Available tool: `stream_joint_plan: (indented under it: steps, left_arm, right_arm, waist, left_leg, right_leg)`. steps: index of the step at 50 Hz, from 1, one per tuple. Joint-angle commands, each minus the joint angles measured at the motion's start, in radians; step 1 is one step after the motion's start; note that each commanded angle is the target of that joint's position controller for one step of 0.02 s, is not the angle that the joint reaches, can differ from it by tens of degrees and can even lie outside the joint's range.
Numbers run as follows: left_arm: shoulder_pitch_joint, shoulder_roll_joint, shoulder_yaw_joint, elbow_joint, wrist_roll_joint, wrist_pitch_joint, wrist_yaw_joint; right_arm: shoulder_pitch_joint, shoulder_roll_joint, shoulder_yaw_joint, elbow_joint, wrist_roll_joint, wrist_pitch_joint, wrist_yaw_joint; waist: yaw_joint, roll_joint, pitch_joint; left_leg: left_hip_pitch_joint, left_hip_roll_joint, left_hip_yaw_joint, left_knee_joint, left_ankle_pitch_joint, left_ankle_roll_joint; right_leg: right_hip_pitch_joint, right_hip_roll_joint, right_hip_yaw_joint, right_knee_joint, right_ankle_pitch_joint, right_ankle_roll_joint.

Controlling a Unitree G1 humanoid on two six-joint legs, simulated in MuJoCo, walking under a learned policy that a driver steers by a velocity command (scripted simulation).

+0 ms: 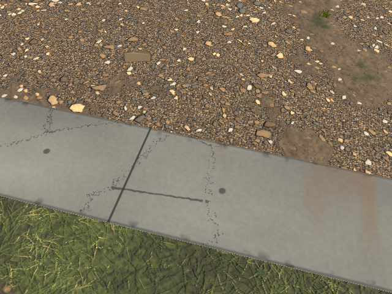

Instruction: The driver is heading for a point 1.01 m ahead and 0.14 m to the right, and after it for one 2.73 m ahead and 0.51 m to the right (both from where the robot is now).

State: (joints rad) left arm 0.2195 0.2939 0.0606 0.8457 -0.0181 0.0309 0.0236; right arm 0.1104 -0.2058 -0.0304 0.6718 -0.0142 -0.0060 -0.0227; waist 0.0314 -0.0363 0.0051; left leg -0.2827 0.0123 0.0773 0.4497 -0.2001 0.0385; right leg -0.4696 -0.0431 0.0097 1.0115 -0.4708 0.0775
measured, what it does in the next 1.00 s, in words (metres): walks ahead: right foot, then left foot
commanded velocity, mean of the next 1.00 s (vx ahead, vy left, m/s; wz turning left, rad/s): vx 0.41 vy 0.00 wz -0.11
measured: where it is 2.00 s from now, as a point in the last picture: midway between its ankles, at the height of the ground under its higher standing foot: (233, 167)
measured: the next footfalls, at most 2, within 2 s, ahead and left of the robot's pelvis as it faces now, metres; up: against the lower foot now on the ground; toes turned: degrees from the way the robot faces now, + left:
right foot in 0.24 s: +0.05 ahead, -0.15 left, +0.00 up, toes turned -12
left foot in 0.72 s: +0.45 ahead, -0.05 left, +0.00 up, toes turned -13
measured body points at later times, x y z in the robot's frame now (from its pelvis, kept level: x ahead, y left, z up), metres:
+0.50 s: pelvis +0.11 -0.08 +0.01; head +0.13 -0.12 +0.46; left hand +0.19 +0.18 -0.10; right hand +0.24 -0.38 -0.09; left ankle +0.31 +0.05 -0.68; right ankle +0.01 -0.14 -0.74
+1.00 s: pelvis +0.42 -0.11 +0.00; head +0.44 -0.11 +0.45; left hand +0.62 +0.10 -0.10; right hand +0.44 -0.36 -0.12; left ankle +0.41 -0.04 -0.74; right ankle +0.52 -0.31 -0.68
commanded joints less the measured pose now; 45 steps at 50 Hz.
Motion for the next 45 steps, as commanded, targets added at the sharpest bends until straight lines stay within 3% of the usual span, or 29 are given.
stream_joint_plan:
  steps: [1,4,8,10,11,12,13,14,15,17,18,21,24,28,31,32,34,35,36,37,38,39,40,41,42,43,44,45]
  left_arm:
    - [-0.030,0.067,0.024,-0.086,-0.001,-0.001,0.004]
    - [-0.054,0.043,0.017,-0.111,0.004,-0.023,-0.018]
    - [0.003,0.054,0.023,-0.096,-0.003,-0.039,-0.046]
    - [0.116,0.052,0.031,-0.044,-0.004,-0.040,-0.050]
    - [0.205,0.074,0.044,-0.004,-0.007,-0.041,-0.045]
    - [0.309,0.155,0.069,0.012,-0.007,-0.046,-0.030]
    - [0.307,0.278,0.085,-0.035,0.007,-0.070,-0.038]
    - [0.255,0.215,0.068,-0.058,0.022,-0.095,-0.042]
    - [0.195,0.160,0.049,-0.078,0.017,-0.111,-0.040]
    - [0.136,0.118,0.033,-0.101,0.000,-0.110,-0.034]
    - [0.139,0.107,0.027,-0.108,0.003,-0.107,-0.028]
    - [0.183,0.110,0.028,-0.103,0.006,-0.105,-0.008]
    - [0.219,0.104,0.028,-0.088,0.007,-0.104,0.002]
    - [0.263,0.110,0.030,-0.063,0.006,-0.109,0.000]
    - [0.257,0.122,0.035,-0.049,0.005,-0.104,-0.001]
    - [0.243,0.130,0.038,-0.050,0.006,-0.102,0.000]
    - [0.220,0.155,0.045,-0.056,0.015,-0.092,0.006]
    - [0.198,0.157,0.042,-0.062,0.018,-0.084,0.008]
    - [0.192,0.148,0.035,-0.080,0.029,-0.084,0.012]
    - [0.308,0.027,-0.001,-0.109,0.040,-0.102,-0.003]
    - [0.280,0.064,-0.004,-0.101,0.020,-0.135,-0.016]
    - [0.152,0.122,0.010,-0.142,-0.017,-0.158,-0.028]
    - [0.073,0.126,0.005,-0.165,-0.017,-0.174,-0.028]
    - [0.036,0.118,0.008,-0.173,0.005,-0.179,-0.023]
    - [0.045,0.119,0.015,-0.176,0.021,-0.173,-0.018]
    - [0.064,0.107,0.016,-0.179,0.027,-0.162,-0.017]
    - [0.102,-0.028,-0.052,-0.149,0.183,-0.134,-0.052]
    - [0.113,-0.027,-0.049,-0.150,0.176,-0.113,-0.058]
  right_arm:
    - [0.036,-0.176,-0.065,-0.023,0.013,-0.017,-0.019]
    - [0.040,-0.200,-0.080,-0.001,0.016,-0.035,-0.017]
    - [0.018,-0.235,-0.098,0.016,0.039,-0.043,0.006]
    - [-0.015,-0.216,-0.095,0.018,0.050,-0.036,0.012]
    - [-0.025,-0.172,-0.083,0.018,0.041,-0.035,0.015]
    - [-0.058,-0.096,-0.060,-0.004,0.021,-0.037,0.025]
    - [-0.120,-0.089,-0.055,-0.074,0.027,-0.059,0.025]
    - [-0.140,-0.152,-0.065,-0.072,0.053,-0.086,0.033]
    - [-0.109,-0.188,-0.073,-0.059,0.060,-0.102,0.043]
    - [-0.076,-0.204,-0.082,-0.017,0.010,-0.115,0.037]
    - [-0.079,-0.197,-0.083,-0.012,0.002,-0.115,0.038]
    - [-0.104,-0.147,-0.069,-0.011,0.010,-0.110,0.041]
    - [-0.169,-0.107,-0.050,-0.021,0.022,-0.108,0.053]
    - [-0.259,-0.103,-0.037,-0.048,0.040,-0.108,0.076]
    - [-0.269,-0.119,-0.034,-0.061,0.042,-0.114,0.094]
    - [-0.245,-0.131,-0.038,-0.057,0.041,-0.115,0.098]
    - [-0.124,-0.175,-0.058,-0.027,0.037,-0.107,0.093]
    - [0.021,-0.209,-0.076,0.012,0.035,-0.101,0.085]
    - [0.186,-0.245,-0.088,0.044,0.032,-0.093,0.075]
    - [0.298,-0.342,-0.110,0.056,0.021,-0.093,0.072]
    - [0.309,-0.266,-0.090,0.079,0.036,-0.091,0.073]
    - [0.235,-0.232,-0.081,0.067,0.038,-0.086,0.064]
    - [0.168,-0.214,-0.073,0.046,0.033,-0.083,0.059]
    - [0.120,-0.197,-0.066,0.034,0.027,-0.082,0.058]
    - [0.094,-0.183,-0.058,0.023,0.016,-0.084,0.055]
    - [0.080,-0.181,-0.058,0.016,0.015,-0.083,0.053]
    - [0.145,-0.054,-0.010,0.064,-0.054,-0.127,0.056]
    - [0.148,-0.067,-0.017,0.060,-0.048,-0.145,0.065]
  waist:
    - [-0.051,0.188,-0.047]
    - [-0.052,0.169,-0.047]
    - [-0.017,0.163,-0.038]
    - [0.040,0.122,-0.036]
    - [0.065,0.066,-0.032]
    - [0.092,-0.157,-0.031]
    - [0.086,-0.282,0.026]
    - [0.082,-0.163,0.046]
    - [0.038,-0.142,0.071]
    - [0.004,-0.060,0.056]
    - [-0.002,-0.055,0.040]
    - [0.001,-0.050,0.021]
    - [0.031,-0.081,0.039]
    - [0.073,-0.086,0.098]
    - [0.060,-0.077,0.114]
    - [0.041,-0.079,0.094]
    - [-0.022,-0.105,-0.018]
    - [-0.101,-0.086,-0.108]
    - [-0.169,-0.032,-0.217]
    - [-0.111,0.246,-0.372]
    - [-0.131,0.261,-0.430]
    - [-0.139,0.205,-0.243]
    - [-0.116,0.087,-0.144]
    - [-0.078,0.013,-0.071]
    - [-0.039,0.019,-0.045]
    - [-0.014,0.051,-0.038]
    - [-0.009,0.153,-0.059]
    - [-0.009,0.133,-0.003]
  left_leg:
    - [0.115,0.285,-0.221,-0.258,-0.165,0.187]
    - [0.136,0.296,-0.191,-0.277,-0.204,0.172]
    - [0.085,0.302,-0.135,-0.259,-0.253,0.152]
    - [-0.013,0.262,-0.064,-0.161,-0.328,0.107]
    - [-0.093,0.213,-0.003,-0.025,-0.357,0.067]
    - [-0.290,0.116,0.112,0.358,-0.338,-0.012]
    - [-0.631,-0.048,0.006,0.602,-0.424,-0.043]
    - [-0.693,0.019,-0.134,0.697,-0.364,-0.017]
    - [-0.704,0.052,-0.150,0.679,-0.236,0.003]
    - [-0.621,0.080,-0.140,0.585,-0.072,-0.009]
    - [-0.566,0.076,-0.135,0.540,-0.009,-0.021]
    - [-0.499,0.034,-0.103,0.386,0.147,-0.057]
    - [-0.407,0.008,-0.072,0.202,0.285,-0.064]
    - [-0.389,0.015,-0.051,0.095,0.331,-0.032]
    - [-0.403,0.016,-0.043,0.053,0.260,0.021]
    - [-0.367,0.002,-0.032,0.047,0.225,0.042]
    - [-0.200,-0.064,0.013,0.072,0.143,0.085]
    - [-0.013,-0.102,0.035,0.051,0.156,0.116]
    - [0.298,-0.006,-0.105,0.088,0.175,0.164]
    - [0.695,0.271,-0.645,0.050,0.018,0.365]
    - [0.756,0.322,-0.918,-0.133,-0.147,0.385]
    - [0.625,0.291,-0.780,-0.162,-0.189,0.322]
    - [0.452,0.252,-0.655,-0.183,-0.124,0.285]
    - [0.297,0.212,-0.572,-0.205,-0.020,0.267]
    - [0.196,0.176,-0.511,-0.231,0.057,0.258]
    - [0.135,0.154,-0.488,-0.252,0.091,0.262]
    - [0.075,0.105,-0.407,-0.261,-0.063,0.249]
    - [0.010,0.088,-0.394,-0.276,-0.119,0.242]
  right_leg:
    - [-0.107,-0.037,-0.003,-0.014,0.075,-0.016]
    - [-0.051,-0.045,-0.025,-0.172,0.080,-0.059]
    - [0.103,-0.024,-0.088,-0.346,0.106,-0.123]
    - [0.274,0.025,-0.142,-0.470,0.174,-0.159]
    - [0.376,0.044,-0.123,-0.515,0.136,-0.187]
    - [0.502,-0.141,0.184,-0.652,0.005,-0.267]
    - [0.562,-0.327,0.711,-0.836,-0.226,-0.435]
    - [0.539,-0.354,0.733,-0.885,-0.256,-0.453]
    - [0.526,-0.320,0.636,-0.867,-0.175,-0.409]
    - [0.487,-0.237,0.450,-0.837,0.075,-0.335]
    - [0.469,-0.204,0.388,-0.842,0.177,-0.316]
    - [0.463,-0.146,0.257,-0.838,0.427,-0.292]
    - [0.419,-0.106,0.163,-0.843,0.478,-0.259]
    - [0.445,-0.149,0.141,-0.863,0.446,-0.261]
    - [0.538,-0.195,0.116,-0.828,0.570,-0.251]
    - [0.566,-0.197,0.095,-0.789,0.706,-0.241]
    - [0.617,-0.184,0.054,-0.626,1.125,-0.217]
    - [0.588,-0.148,0.008,-0.440,1.265,-0.192]
    - [0.379,-0.129,-0.002,-0.188,1.095,-0.163]
    - [-0.050,0.059,-0.003,0.265,0.408,-0.076]
    - [-0.210,0.115,0.128,0.401,-0.051,-0.079]
    - [-0.311,0.051,0.144,0.420,0.004,-0.095]
    - [-0.290,0.003,0.126,0.352,0.088,-0.109]
    - [-0.248,-0.027,0.107,0.265,0.131,-0.105]
    - [-0.186,-0.054,0.106,0.204,0.163,-0.099]
    - [-0.150,-0.063,0.101,0.165,0.172,-0.088]
    - [-0.129,-0.061,0.121,0.154,0.154,-0.097]
    - [-0.146,-0.055,0.097,0.116,0.154,-0.085]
